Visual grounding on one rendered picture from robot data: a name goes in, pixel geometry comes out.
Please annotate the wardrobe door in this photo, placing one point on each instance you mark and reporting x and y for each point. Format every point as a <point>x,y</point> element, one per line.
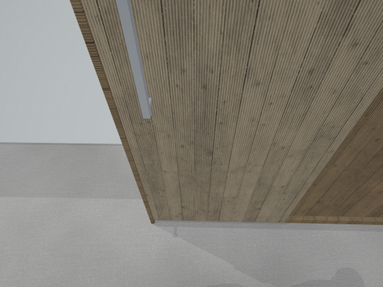
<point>351,183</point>
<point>250,98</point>

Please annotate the handle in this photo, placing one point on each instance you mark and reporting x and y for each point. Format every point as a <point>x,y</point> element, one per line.
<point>129,31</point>

